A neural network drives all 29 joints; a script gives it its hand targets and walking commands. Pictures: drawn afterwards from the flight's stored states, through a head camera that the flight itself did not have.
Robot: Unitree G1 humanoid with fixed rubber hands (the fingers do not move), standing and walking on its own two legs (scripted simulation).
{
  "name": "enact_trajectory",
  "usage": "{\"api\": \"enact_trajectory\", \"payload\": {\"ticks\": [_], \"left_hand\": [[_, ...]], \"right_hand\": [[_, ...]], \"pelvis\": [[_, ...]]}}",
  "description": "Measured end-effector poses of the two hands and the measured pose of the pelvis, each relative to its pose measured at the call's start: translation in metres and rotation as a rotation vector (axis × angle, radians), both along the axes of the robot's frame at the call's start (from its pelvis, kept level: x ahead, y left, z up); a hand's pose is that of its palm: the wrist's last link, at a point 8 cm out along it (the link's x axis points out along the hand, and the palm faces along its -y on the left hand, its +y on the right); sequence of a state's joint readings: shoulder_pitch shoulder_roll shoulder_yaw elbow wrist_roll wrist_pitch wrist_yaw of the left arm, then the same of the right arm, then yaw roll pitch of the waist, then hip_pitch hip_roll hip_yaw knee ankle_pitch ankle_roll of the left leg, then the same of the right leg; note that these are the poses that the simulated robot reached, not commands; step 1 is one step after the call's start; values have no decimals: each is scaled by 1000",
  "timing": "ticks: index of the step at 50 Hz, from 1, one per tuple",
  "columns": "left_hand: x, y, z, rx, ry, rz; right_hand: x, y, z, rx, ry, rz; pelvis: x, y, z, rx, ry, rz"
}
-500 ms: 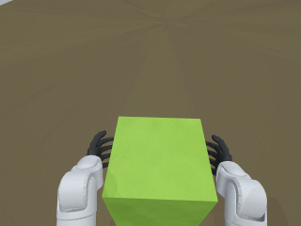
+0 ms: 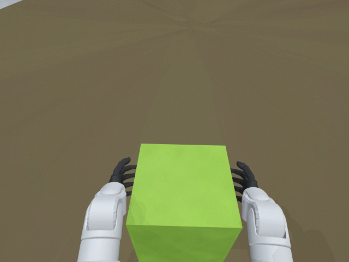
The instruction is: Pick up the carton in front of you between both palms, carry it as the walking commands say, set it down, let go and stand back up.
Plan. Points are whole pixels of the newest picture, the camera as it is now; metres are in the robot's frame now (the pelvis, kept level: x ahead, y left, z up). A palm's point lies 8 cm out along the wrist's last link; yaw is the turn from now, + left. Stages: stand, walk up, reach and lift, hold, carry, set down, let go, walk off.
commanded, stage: carry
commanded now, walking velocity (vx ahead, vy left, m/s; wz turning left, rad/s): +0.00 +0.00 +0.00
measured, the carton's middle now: (181, 206) +0.27 +0.00 -0.03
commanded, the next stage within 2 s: hold in 0.46 s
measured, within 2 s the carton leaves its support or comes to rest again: neither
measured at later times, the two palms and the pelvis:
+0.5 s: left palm (119, 190) +0.27 +0.15 +0.04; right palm (249, 195) +0.27 -0.15 +0.04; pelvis -0.01 +0.00 +0.00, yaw +0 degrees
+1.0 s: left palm (117, 206) +0.22 +0.14 +0.05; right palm (256, 208) +0.23 -0.16 +0.05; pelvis -0.05 -0.02 +0.00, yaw +1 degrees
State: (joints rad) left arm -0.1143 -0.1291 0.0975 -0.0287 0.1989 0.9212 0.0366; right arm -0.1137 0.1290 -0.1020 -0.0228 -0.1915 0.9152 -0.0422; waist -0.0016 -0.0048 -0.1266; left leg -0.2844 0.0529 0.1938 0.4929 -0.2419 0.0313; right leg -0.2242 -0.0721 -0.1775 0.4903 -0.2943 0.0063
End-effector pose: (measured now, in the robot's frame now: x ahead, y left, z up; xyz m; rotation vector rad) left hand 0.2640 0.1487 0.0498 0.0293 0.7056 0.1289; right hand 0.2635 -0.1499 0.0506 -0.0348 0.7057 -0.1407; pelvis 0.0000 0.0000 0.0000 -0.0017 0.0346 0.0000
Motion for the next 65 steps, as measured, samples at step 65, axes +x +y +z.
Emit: {"api": "enact_trajectory", "payload": {"ticks": [65], "left_hand": [[-1,-20,-10,-55,-48,10]], "right_hand": [[-10,-19,-11,25,-48,-39]], "pelvis": [[-58,-8,-8,1,-203,-52]]}}
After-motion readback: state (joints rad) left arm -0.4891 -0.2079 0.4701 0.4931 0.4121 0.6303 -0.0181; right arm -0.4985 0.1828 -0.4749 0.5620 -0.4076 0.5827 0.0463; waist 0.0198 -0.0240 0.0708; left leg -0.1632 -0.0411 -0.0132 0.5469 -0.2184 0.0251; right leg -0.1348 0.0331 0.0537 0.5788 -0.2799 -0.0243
